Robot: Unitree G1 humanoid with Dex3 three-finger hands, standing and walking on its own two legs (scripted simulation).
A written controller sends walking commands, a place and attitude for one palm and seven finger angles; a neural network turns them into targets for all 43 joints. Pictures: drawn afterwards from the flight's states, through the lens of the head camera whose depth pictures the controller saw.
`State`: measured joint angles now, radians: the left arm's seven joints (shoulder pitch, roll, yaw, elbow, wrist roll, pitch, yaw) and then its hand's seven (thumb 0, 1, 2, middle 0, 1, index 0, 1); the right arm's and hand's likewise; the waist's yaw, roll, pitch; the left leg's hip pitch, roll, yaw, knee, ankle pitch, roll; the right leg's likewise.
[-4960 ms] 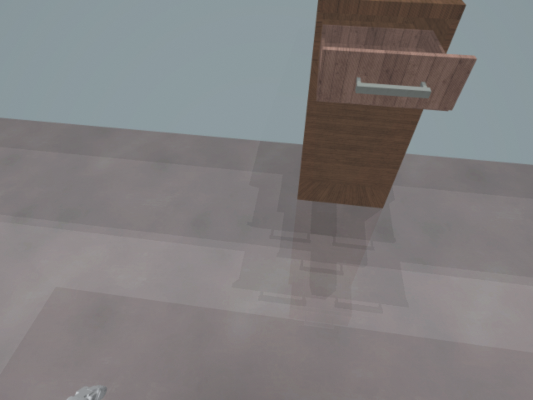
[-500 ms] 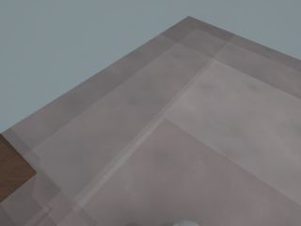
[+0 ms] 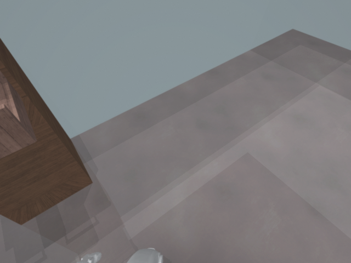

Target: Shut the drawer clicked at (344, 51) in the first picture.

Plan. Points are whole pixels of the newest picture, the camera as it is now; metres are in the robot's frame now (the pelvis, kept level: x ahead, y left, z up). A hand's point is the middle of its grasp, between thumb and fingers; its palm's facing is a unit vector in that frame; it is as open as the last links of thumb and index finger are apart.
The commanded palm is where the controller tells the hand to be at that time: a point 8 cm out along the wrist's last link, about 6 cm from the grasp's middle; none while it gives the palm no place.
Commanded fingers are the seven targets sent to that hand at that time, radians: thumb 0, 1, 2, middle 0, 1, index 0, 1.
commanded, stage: turn to face it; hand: left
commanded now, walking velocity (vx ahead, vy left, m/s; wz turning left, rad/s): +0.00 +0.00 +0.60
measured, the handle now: out of the picture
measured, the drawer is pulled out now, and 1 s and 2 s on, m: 0.27 0.27 0.27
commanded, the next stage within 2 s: take the last steps up to it in 0.90 s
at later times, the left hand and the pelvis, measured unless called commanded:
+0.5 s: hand out of the picture -0.01 +0.29 -0.17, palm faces +0.35 -0.90 -0.26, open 7.4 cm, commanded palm none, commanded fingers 0.00 0.90 0.90 -0.20 -0.30 -0.20 -0.30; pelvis +0.00 +0.05 +0.00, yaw +18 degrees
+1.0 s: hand out of the picture -0.04 +0.22 -0.15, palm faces +0.55 -0.79 -0.26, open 7.4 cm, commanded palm none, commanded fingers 0.00 0.90 0.90 -0.20 -0.30 -0.20 -0.30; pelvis +0.01 +0.02 +0.00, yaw +34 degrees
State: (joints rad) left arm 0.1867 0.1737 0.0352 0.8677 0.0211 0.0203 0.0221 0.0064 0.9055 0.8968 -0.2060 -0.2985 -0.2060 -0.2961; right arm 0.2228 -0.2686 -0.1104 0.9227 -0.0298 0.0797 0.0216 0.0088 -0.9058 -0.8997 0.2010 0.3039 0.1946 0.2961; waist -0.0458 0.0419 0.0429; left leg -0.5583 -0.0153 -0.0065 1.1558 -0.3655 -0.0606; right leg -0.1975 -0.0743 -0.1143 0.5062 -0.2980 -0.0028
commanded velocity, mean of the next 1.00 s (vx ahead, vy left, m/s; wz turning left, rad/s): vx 0.01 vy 0.00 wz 0.47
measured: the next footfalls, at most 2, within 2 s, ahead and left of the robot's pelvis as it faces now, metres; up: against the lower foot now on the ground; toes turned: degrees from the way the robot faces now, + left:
left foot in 0.28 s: +0.01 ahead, +0.16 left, +0.00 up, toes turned +18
right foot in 0.72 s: +0.11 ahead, -0.06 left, +0.00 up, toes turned +23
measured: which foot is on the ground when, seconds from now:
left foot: up 0.00-0.26, down 0.28-0.72, up 0.74-1.00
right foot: down 0.00-0.28, up 0.30-0.70, down 0.72-1.00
